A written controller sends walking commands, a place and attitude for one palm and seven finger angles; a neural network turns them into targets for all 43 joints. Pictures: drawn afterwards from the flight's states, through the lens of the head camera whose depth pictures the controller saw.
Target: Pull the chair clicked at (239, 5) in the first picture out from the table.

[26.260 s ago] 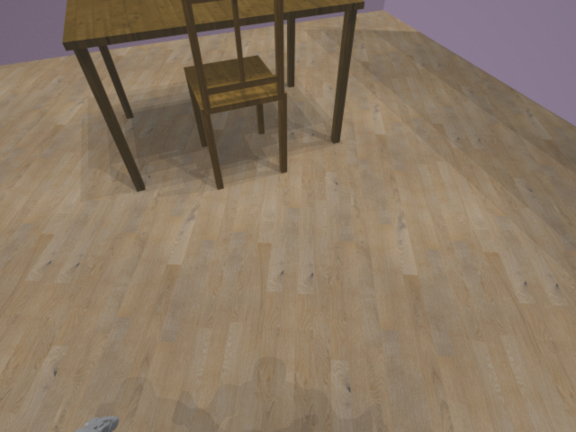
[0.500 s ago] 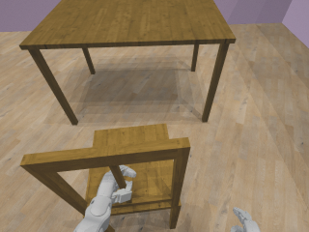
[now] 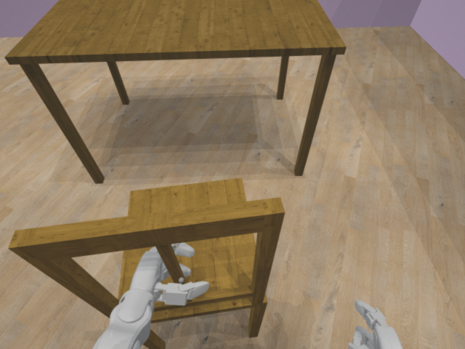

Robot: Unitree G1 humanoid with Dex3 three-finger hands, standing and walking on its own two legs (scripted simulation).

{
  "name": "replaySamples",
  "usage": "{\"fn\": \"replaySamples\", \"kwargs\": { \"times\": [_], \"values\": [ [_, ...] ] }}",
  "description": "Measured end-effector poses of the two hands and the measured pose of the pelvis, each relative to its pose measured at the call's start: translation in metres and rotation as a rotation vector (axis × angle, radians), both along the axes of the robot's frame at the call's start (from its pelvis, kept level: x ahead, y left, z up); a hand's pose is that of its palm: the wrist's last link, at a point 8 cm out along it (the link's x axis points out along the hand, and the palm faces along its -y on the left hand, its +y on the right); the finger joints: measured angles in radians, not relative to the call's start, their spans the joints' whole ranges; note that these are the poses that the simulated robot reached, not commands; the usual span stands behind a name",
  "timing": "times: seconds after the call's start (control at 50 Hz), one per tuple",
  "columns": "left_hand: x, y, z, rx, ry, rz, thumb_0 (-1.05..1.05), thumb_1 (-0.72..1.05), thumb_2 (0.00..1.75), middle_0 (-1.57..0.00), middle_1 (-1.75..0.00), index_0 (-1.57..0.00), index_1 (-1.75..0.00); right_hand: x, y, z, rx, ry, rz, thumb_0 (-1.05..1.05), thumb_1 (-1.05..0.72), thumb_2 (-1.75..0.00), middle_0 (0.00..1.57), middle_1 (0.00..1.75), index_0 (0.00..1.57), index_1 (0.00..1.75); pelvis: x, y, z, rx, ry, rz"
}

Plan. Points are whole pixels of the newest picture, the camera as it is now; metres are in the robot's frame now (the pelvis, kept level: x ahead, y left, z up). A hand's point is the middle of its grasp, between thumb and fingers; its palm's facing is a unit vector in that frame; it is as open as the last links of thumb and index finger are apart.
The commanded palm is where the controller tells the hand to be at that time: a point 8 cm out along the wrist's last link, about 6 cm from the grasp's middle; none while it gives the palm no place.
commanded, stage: open the thumb and straighten the fingers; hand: left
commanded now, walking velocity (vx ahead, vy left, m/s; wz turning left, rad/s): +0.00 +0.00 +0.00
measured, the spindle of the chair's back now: (177, 275) +0.27 +0.11 -0.06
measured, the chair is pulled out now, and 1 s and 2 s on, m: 0.67 0.67 0.67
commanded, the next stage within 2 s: draw the fingers out of the gap in 0.46 s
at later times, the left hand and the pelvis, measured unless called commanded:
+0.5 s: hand (176, 284) +0.25 +0.11 -0.04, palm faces -0.09 -0.98 -0.15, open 17.2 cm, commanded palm +0.24 +0.16 -0.02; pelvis +0.03 +0.01 -0.02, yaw +2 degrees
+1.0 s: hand (169, 326) +0.18 +0.11 -0.04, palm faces -0.06 -0.99 -0.14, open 17.4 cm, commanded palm +0.16 +0.16 -0.02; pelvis +0.03 +0.01 -0.04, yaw +3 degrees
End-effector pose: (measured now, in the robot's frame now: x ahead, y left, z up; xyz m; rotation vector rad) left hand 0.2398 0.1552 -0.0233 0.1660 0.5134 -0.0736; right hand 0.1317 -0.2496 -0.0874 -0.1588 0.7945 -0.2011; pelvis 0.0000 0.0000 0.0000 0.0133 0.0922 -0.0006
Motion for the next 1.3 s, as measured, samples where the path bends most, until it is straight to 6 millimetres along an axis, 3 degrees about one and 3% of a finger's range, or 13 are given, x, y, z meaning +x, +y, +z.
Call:
{"fn": "replaySamples", "kwargs": {
  "times": [0.1,0.2,0.4,0.52,0.62,0.86,1.3],
  "values": [
    [0.001,0.006,0.001,0.011,0.018,0.019,0.01,-0.24,0.35,-0.38,-1.23,-0.44,-1.27,0.015,0.006,-0.002,-0.001,-0.051,0.021,0.01,-0.91,-0.9,0.2,0.3,0.2,0.29,0.004,0.004,-0.005,-0.001,0.022,0.004],
    [-0.003,0.008,-0.002,0.009,0.04,0.025,0.0,-0.42,0.26,-0.32,-0.98,-0.35,-1.0,0.031,0.015,-0.004,0.002,-0.087,0.054,0.01,-0.91,-0.9,0.2,0.3,0.2,0.29,0.009,0.006,-0.011,-0.003,0.04,0.014],
    [-0.006,0.014,-0.001,0.02,0.041,0.031,0.0,-0.52,0.21,-0.11,-0.34,-0.12,-0.34,0.054,0.028,-0.007,0.0,-0.122,0.097,0.01,-0.9,-0.9,0.2,0.3,0.2,0.29,0.02,0.008,-0.019,-0.012,0.065,0.033],
    [-0.007,0.007,-0.002,0.011,0.046,0.022,-0.01,-0.53,0.2,-0.04,-0.12,-0.04,-0.12,0.061,0.029,-0.009,-0.012,-0.124,0.106,0.01,-0.9,-0.9,0.21,0.3,0.2,0.3,0.026,0.009,-0.022,-0.016,0.077,0.04],
    [-0.009,0.008,-0.004,0.009,0.052,0.033,-0.01,-0.53,0.2,-0.02,-0.04,-0.02,-0.04,0.062,0.029,-0.01,-0.018,-0.112,0.098,0.01,-0.9,-0.9,0.21,0.3,0.2,0.3,0.029,0.009,-0.024,-0.015,0.088,0.037],
    [-0.061,0.009,-0.003,0.015,0.093,0.059,-0.01,-0.53,0.2,0.0,0.0,-0.01,0.0,0.073,0.032,-0.009,-0.027,-0.153,0.093,0.01,-0.9,-0.9,0.2,0.3,0.2,0.29,0.033,0.011,-0.033,-0.023,0.107,0.046],
    [-0.111,0.007,0.004,0.001,0.091,0.071,-0.01,-0.53,0.2,0.0,0.0,-0.01,0.0,0.077,0.045,-0.004,-0.015,-0.243,0.089,0.01,-0.9,-0.9,0.21,0.3,0.2,0.3,0.022,0.014,-0.045,-0.03,0.107,0.046]
  ]
}}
